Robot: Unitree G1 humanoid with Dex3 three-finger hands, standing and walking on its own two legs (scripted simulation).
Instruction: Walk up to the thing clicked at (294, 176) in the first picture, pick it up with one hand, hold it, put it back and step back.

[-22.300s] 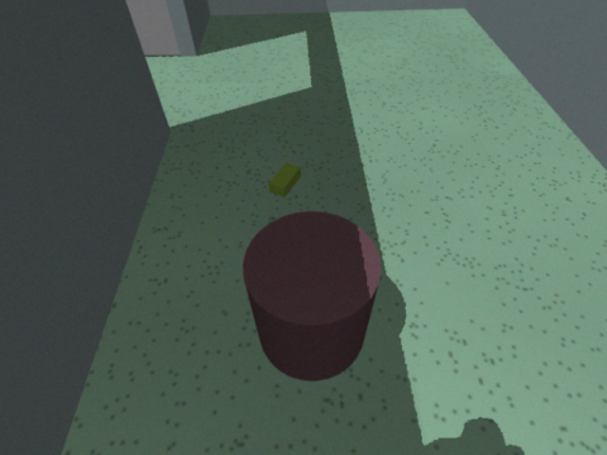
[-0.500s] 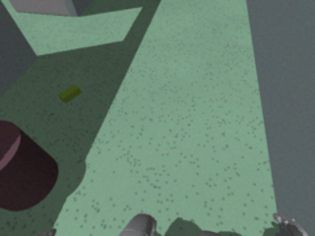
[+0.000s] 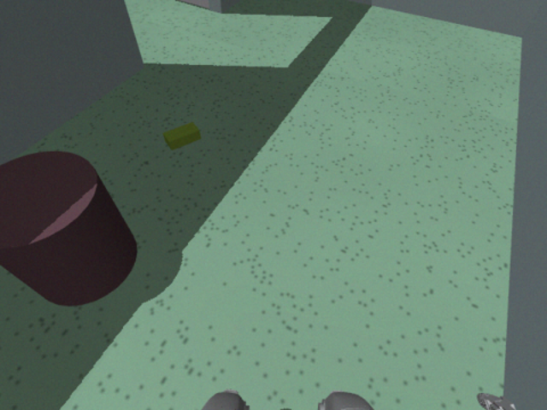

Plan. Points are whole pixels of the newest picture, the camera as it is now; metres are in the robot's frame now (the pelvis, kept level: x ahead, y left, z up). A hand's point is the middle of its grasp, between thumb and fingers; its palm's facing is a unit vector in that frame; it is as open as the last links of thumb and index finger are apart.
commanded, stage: walk up
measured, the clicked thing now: (182, 135) +1.48 +0.47 -0.71
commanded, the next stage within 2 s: stand in 0.88 s
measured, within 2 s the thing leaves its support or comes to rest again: neither
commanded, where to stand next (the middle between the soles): +0.08 -0.01 m, yaw +8 degrees
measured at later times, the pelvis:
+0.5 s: pelvis +0.01 -0.01 +0.01, yaw +9 degrees
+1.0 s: pelvis +0.01 -0.01 +0.04, yaw +11 degrees
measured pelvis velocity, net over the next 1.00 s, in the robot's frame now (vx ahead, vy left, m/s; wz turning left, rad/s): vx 0.01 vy -0.01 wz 0.18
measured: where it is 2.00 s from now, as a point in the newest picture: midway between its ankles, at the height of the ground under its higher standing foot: outside the picture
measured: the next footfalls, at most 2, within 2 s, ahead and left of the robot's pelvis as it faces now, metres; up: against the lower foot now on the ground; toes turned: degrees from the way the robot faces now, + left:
none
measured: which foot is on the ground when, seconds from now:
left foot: down 0.00-1.00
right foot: down 0.00-1.00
